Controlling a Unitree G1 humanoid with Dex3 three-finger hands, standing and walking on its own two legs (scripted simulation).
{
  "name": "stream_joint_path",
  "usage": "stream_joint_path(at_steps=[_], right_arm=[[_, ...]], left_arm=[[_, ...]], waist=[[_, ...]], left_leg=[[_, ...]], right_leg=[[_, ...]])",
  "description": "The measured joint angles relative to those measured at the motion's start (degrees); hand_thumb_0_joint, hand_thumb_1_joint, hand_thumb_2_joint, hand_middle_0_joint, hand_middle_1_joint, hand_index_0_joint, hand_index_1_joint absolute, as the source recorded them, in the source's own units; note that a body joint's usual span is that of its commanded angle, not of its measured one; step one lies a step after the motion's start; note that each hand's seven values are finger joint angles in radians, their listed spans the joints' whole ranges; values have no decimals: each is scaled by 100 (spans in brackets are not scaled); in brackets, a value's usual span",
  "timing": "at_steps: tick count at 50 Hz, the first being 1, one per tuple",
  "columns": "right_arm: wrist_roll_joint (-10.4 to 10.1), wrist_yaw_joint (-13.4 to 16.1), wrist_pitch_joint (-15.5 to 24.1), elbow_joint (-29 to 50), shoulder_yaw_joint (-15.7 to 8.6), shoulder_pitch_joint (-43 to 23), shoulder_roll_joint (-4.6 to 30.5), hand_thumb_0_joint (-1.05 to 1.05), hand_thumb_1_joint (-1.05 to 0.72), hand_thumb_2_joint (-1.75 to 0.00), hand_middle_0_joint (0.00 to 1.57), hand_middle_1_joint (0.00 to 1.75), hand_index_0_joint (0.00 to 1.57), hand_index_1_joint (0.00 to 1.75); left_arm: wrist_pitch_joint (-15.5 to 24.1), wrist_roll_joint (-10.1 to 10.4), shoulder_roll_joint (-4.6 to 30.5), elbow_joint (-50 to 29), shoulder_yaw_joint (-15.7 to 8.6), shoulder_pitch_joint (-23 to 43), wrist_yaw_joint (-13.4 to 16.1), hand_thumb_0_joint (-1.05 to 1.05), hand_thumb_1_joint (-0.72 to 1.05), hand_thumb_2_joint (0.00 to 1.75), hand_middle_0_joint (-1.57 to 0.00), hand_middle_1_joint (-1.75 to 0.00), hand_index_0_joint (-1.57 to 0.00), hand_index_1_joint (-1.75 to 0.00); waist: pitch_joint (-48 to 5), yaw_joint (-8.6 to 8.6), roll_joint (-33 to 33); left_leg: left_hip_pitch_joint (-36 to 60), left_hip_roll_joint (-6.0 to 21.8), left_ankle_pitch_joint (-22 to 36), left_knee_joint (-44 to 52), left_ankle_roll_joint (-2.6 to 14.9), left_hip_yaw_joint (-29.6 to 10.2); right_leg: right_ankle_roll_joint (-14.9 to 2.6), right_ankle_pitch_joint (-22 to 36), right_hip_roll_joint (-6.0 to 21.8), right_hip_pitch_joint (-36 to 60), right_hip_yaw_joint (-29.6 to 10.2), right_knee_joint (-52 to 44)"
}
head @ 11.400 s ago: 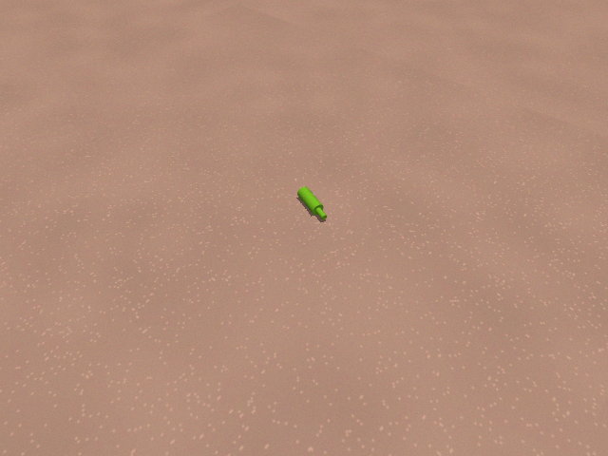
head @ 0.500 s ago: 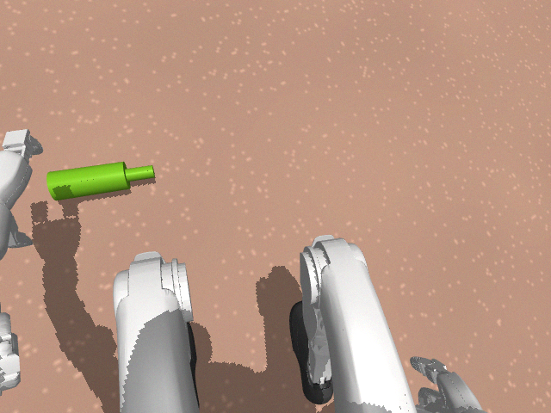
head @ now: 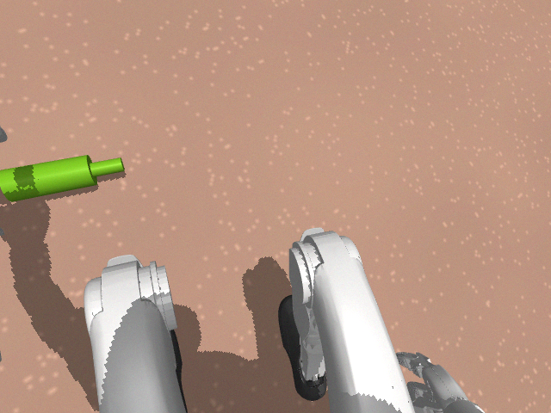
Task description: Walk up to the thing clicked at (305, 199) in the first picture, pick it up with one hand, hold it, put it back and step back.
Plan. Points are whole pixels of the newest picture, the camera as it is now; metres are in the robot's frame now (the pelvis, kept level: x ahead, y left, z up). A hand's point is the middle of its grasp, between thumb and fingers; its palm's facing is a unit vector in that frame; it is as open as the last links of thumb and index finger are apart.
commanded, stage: rise first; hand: left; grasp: from above
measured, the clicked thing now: (67, 174) +0.49 +0.30 -0.31
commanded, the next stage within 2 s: approach in 1.70 s
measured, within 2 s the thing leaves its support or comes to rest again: neither
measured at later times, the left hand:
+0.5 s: hand out of the picture +0.44 +0.36 -0.17, palm faces -0.42 -0.10 -0.90, open 14.1 cm
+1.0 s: hand out of the picture +0.45 +0.36 -0.19, palm faces -0.42 -0.11 -0.90, open 14.2 cm
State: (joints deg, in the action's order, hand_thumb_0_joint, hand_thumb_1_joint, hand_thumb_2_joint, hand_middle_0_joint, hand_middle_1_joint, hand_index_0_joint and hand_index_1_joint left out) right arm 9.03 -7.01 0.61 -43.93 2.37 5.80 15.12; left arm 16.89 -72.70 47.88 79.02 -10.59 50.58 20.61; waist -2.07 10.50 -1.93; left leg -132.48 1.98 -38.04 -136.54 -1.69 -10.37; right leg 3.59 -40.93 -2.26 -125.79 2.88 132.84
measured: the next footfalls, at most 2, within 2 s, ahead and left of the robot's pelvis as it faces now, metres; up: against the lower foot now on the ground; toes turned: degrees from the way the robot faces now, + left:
none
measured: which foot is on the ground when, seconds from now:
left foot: down 0.00-1.00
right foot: down 0.00-1.00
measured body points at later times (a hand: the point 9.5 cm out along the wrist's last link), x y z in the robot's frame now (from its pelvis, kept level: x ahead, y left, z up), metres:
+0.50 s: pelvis +0.00 +0.00 -0.01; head +0.24 +0.09 +0.36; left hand +0.45 +0.36 -0.12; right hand +0.08 -0.27 -0.11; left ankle +0.08 +0.14 -0.30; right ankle +0.10 -0.13 -0.30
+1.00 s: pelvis +0.00 +0.00 -0.02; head +0.24 +0.09 +0.35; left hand +0.46 +0.36 -0.14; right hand +0.05 -0.27 -0.11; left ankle +0.08 +0.14 -0.30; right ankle +0.10 -0.13 -0.30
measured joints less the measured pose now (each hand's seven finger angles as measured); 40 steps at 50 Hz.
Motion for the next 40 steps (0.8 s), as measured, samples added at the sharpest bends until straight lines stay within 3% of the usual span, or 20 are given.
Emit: stream_joint_path(at_steps=[18,40], right_arm=[[54,-54,-47,72,56,-8,33,0,-91,-90,21,30,21,30],[85,-93,3,122,303,48,59,0,-91,-90,21,30,21,30]], left_arm=[[-13,57,117,-50,-63,12,1,0,-54,100,-8,-104,-10,-103],[-10,-95,384,438,-26,313,120,0,-56,103,-9,-102,-9,-103]], waist=[[115,70,-36],[233,270,-67]], left_leg=[[-70,0,-72,-166,2,-75],[-206,-34,18,-321,22,-148]], right_leg=[[8,-45,-30,-35,49,102],[14,44,-47,-120,99,202]])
